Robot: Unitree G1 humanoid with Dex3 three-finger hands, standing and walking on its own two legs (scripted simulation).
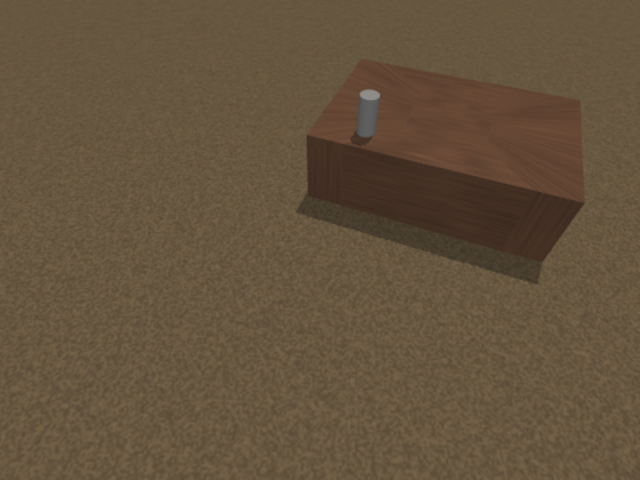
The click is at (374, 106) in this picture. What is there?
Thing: squat round
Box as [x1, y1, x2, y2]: [356, 90, 379, 136]
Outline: 363,90 360,92 356,131 361,136 370,136 374,133 379,94 374,90
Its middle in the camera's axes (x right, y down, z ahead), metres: +0.18 -0.49 +1.52
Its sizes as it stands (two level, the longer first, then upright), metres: 0.076 0.076 0.160
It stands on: a support 0.33 m high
